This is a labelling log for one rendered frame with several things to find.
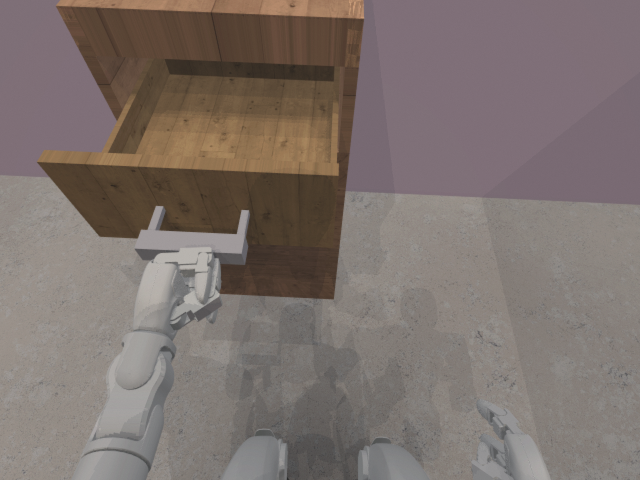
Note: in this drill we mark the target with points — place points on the robot right thigh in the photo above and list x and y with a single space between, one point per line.
383 461

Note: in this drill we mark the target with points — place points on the left robot forearm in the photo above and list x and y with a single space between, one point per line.
124 440

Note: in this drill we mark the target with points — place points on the handle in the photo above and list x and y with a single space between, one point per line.
229 248

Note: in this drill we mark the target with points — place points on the right robot hand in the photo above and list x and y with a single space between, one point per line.
517 459

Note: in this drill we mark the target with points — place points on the left robot hand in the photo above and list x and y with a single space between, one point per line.
162 287

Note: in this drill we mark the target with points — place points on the drawer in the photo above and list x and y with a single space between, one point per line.
207 139

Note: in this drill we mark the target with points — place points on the left robot shin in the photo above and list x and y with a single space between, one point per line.
264 432

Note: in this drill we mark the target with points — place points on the cabinet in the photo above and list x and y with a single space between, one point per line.
117 37

